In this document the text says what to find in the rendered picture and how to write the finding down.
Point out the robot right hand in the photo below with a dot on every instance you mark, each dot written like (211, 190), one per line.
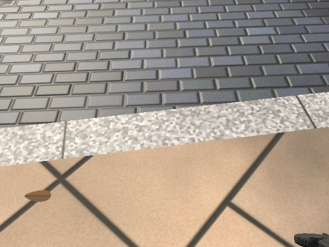
(312, 240)

